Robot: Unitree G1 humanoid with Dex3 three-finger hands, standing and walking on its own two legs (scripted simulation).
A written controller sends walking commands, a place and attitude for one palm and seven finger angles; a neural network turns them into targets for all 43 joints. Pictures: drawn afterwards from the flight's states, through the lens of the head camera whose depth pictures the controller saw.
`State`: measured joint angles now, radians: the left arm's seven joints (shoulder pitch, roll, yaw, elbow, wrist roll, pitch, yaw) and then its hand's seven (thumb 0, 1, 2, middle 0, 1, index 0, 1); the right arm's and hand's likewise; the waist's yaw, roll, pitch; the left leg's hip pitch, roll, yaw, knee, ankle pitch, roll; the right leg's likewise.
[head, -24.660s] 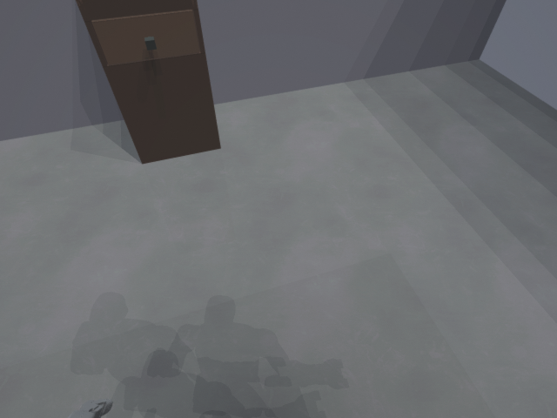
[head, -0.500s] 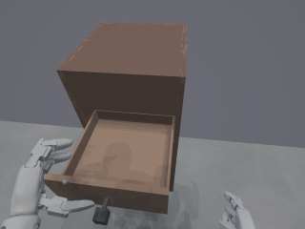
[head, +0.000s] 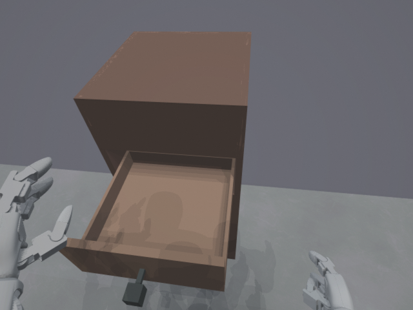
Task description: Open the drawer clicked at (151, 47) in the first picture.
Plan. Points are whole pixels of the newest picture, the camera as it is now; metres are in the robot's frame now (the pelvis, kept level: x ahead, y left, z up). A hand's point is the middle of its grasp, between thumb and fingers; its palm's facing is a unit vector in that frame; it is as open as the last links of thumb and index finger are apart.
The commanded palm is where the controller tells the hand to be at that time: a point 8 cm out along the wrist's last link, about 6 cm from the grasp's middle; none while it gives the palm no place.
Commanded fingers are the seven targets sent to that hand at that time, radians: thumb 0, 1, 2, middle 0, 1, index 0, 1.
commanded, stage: draw the hand back to the body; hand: left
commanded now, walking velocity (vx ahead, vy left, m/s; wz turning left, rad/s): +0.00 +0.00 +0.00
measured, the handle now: (137, 285) +0.20 +0.20 -0.13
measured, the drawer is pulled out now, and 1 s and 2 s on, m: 0.30 0.30 0.30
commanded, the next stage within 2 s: step back with the hand held close in 0.22 s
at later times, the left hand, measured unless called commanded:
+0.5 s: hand (61, 225) +0.19 +0.24 +0.16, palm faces +0.37 -0.79 -0.49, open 7.5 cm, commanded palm +0.12 +0.27 +0.17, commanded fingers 0.00 0.90 0.90 -0.20 -0.30 -0.20 -0.30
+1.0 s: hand (49, 280) +0.12 +0.22 +0.15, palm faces +0.33 -0.83 -0.45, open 7.4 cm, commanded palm +0.06 +0.27 +0.17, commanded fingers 0.00 0.90 0.90 -0.20 -0.30 -0.20 -0.30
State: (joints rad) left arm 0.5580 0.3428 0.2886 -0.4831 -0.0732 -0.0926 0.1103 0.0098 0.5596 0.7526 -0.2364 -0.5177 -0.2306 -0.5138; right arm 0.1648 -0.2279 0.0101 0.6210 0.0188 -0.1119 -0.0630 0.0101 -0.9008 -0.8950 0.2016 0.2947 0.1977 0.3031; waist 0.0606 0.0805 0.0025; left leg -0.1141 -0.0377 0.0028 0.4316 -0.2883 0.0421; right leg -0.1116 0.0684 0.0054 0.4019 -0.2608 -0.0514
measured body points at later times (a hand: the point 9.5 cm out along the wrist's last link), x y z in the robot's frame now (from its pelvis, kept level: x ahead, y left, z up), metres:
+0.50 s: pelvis -0.01 -0.01 +0.00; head +0.01 -0.03 +0.45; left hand +0.16 +0.28 +0.18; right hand +0.17 -0.24 -0.09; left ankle -0.03 +0.09 -0.74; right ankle -0.03 -0.09 -0.74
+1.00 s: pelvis -0.08 +0.00 -0.01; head -0.06 -0.02 +0.44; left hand +0.10 +0.26 +0.17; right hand +0.08 -0.23 -0.10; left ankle -0.04 +0.09 -0.74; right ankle -0.07 -0.10 -0.74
